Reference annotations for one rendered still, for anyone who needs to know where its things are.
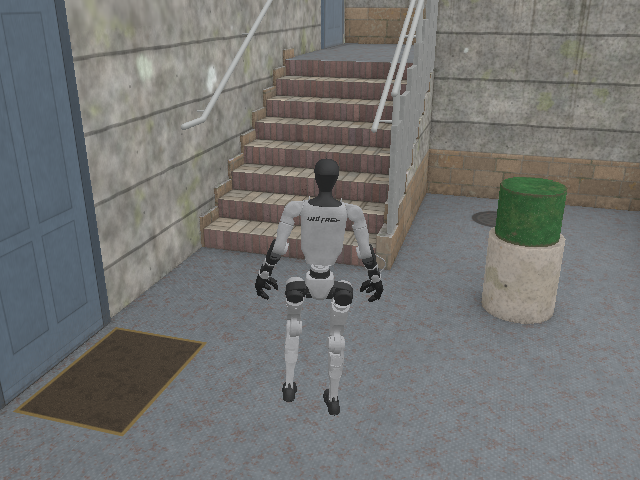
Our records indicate stairs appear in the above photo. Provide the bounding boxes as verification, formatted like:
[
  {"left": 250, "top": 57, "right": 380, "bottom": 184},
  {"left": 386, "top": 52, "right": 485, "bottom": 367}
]
[{"left": 204, "top": 59, "right": 413, "bottom": 267}]

